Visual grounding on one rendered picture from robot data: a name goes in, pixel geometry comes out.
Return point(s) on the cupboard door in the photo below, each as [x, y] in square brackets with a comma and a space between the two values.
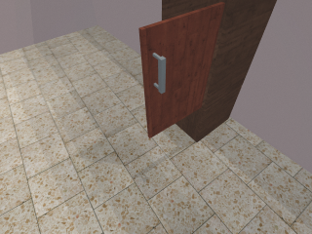
[188, 43]

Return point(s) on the handle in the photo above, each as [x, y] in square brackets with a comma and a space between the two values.
[161, 86]

